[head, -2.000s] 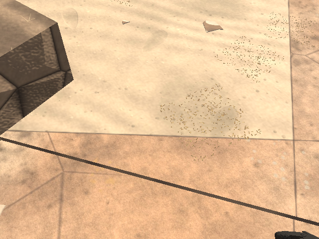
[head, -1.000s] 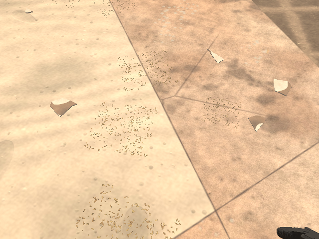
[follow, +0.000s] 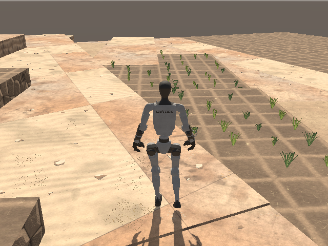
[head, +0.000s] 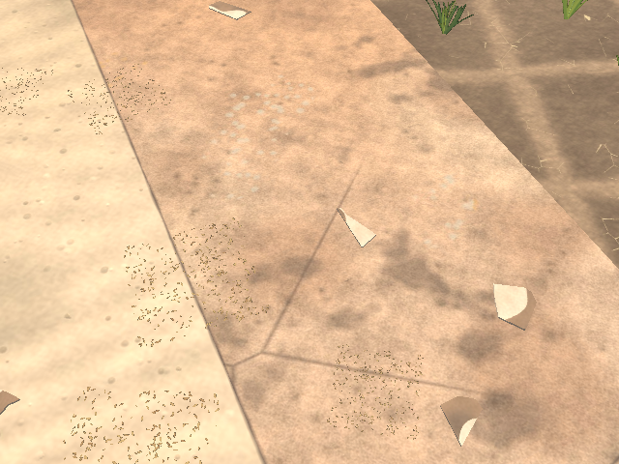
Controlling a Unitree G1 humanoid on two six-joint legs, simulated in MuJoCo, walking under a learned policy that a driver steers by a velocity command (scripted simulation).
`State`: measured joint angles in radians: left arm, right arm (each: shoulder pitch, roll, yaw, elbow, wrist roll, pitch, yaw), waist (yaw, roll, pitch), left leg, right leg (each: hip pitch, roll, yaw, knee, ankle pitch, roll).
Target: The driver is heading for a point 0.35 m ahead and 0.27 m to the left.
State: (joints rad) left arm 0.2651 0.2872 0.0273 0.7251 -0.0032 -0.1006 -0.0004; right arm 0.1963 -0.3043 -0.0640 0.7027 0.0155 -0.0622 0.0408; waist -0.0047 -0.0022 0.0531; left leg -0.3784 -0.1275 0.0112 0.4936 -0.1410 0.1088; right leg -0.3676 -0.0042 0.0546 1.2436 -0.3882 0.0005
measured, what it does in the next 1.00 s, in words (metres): walks ahead, turning left: right foot, then left foot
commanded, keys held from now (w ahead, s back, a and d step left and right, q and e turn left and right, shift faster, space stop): w+q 0.84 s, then no key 0.16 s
